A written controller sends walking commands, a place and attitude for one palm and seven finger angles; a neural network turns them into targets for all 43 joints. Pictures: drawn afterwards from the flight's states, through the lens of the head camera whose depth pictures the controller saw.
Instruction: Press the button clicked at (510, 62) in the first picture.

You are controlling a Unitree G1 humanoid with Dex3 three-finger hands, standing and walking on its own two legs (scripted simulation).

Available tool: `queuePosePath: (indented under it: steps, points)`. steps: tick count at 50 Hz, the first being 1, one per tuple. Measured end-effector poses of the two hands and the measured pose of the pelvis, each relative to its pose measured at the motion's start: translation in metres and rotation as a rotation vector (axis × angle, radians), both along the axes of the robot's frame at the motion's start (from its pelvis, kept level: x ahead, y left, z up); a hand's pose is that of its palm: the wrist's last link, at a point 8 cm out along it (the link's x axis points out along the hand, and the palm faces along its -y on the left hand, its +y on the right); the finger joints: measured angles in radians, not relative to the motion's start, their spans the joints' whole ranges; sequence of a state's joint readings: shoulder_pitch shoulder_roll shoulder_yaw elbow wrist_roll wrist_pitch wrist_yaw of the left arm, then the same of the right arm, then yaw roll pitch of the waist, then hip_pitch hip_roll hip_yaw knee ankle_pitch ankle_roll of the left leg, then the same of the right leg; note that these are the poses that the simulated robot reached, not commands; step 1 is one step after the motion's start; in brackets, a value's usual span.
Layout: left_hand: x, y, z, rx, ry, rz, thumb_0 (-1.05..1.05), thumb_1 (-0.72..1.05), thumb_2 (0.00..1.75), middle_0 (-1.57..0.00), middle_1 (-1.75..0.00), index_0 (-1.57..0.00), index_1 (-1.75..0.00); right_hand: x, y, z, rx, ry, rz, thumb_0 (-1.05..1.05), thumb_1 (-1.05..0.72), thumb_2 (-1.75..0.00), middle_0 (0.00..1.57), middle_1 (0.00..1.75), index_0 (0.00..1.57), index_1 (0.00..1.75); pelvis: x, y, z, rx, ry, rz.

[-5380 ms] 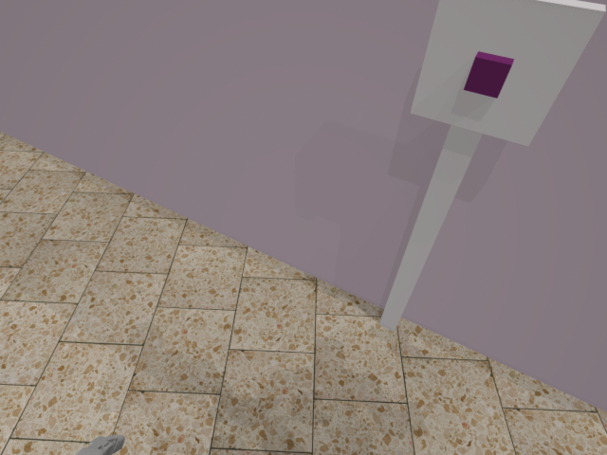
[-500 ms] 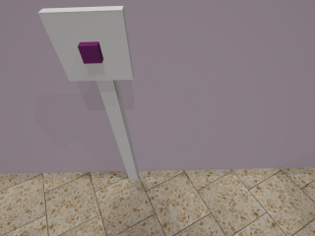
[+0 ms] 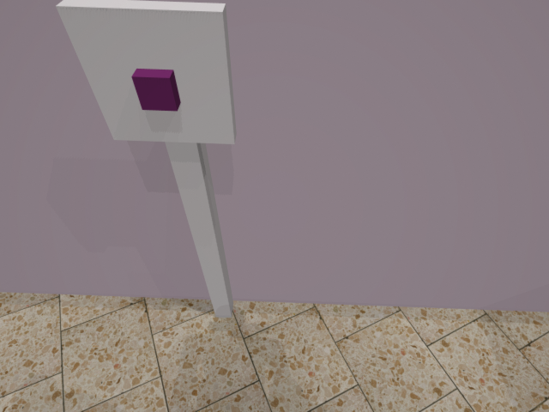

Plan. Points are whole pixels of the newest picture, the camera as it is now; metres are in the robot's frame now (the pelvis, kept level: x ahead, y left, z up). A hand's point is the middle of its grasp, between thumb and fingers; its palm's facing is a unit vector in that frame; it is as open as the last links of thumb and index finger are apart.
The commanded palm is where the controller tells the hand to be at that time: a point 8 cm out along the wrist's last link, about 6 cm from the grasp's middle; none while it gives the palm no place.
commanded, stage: come to a stop and stand still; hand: left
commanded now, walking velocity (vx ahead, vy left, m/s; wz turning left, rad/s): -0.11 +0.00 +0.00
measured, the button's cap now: (158, 89) +0.51 +0.22 +0.21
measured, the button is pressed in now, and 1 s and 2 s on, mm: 0 0 0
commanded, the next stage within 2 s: look again from close up in 1.26 s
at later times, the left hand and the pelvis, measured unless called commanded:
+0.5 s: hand out of the picture +0.08 +0.18 -0.16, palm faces +0.00 -0.96 -0.29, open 7.3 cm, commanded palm none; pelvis +0.01 -0.02 +0.00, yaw -1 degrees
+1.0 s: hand out of the picture -0.01 +0.17 -0.16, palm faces +0.02 -0.97 -0.24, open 7.3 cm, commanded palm none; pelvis -0.01 -0.01 +0.00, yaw -1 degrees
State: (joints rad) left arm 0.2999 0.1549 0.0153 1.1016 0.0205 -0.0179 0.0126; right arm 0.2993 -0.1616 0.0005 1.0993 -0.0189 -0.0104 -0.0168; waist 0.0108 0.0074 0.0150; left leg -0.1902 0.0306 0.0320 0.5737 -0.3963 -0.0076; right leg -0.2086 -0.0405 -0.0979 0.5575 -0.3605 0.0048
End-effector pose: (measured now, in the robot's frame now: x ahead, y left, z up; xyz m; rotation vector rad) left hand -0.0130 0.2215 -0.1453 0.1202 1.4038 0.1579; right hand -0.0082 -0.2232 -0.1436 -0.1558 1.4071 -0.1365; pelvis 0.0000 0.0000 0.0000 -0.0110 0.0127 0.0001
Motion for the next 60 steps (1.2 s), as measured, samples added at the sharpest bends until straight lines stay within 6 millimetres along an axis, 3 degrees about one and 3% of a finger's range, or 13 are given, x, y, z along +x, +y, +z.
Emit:
queuePosePath:
  steps: [5, 10, 16, 22, 33, 42, 51, 60]
  points:
    - [0.007, 0.004, -0.004, -0.01, 0.054, 0.009, 0.01, 0.91, 0.9, -0.2, -0.3, -0.2, -0.3, 0.018, 0.01, 0.004, -0.016, -0.01, -0.008, 0.0, -0.91, -0.9, 0.2, 0.3, 0.2, 0.29, 0.017, 0.007, 0.001, 0.008, 0.003, -0.008]
    - [0.031, 0.011, 0.006, 0.02, 0.031, 0.007, 0.01, 0.91, 0.9, -0.2, -0.3, -0.2, -0.3, 0.027, 0.012, 0.006, -0.02, 0.003, -0.035, 0.01, -0.92, -0.9, 0.2, 0.3, 0.2, 0.3, 0.025, 0.009, 0.006, 0.014, 0.001, -0.015]
    - [0.065, 0.018, 0.021, 0.081, -0.025, -0.04, 0.01, 0.91, 0.9, -0.2, -0.3, -0.2, -0.3, 0.033, -0.001, 0.006, -0.015, -0.019, -0.077, 0.01, -0.92, -0.9, 0.2, 0.3, 0.2, 0.3, 0.026, 0.0, 0.011, 0.019, 0.011, -0.035]
    - [0.089, 0.014, 0.021, 0.128, -0.114, -0.071, 0.01, 0.91, 0.9, -0.2, -0.3, -0.2, -0.3, 0.033, -0.02, -0.006, -0.005, -0.022, -0.081, 0.0, -0.91, -0.9, 0.2, 0.3, 0.2, 0.3, 0.02, -0.016, 0.002, 0.037, 0.028, -0.03]
    - [0.048, -0.008, -0.006, 0.018, -0.068, -0.008, 0.01, 0.92, 0.9, -0.2, -0.3, -0.2, -0.3, 0.064, -0.018, 0.006, -0.035, -0.128, -0.002, 0.0, -0.92, -0.9, 0.2, 0.3, 0.2, 0.29, 0.012, -0.013, -0.003, 0.021, -0.028, -0.013]
    - [0.006, -0.016, 0.007, 0.016, -0.002, -0.025, 0.01, 0.92, 0.9, -0.2, -0.3, -0.2, -0.3, 0.069, -0.017, 0.009, -0.012, -0.179, 0.012, 0.0, -0.92, -0.9, 0.2, 0.3, 0.2, 0.3, 0.001, -0.011, 0.004, -0.003, -0.01, -0.016]
    - [0.003, 0.0, 0.016, 0.07, -0.056, -0.034, 0.01, 0.91, 0.9, -0.2, -0.3, -0.2, -0.3, 0.043, -0.016, 0.0, 0.01, -0.193, -0.004, 0.0, -0.93, -0.9, 0.2, 0.3, 0.2, 0.3, -0.01, -0.009, 0.003, 0.011, -0.043, -0.013]
    - [0.013, -0.002, 0.018, 0.061, -0.079, -0.071, 0.01, 0.91, 0.9, -0.2, -0.3, -0.2, -0.3, -0.006, -0.017, 0.002, 0.021, -0.082, -0.019, 0.0, -0.92, -0.9, 0.2, 0.3, 0.2, 0.3, -0.018, -0.016, 0.006, 0.021, -0.03, -0.021]
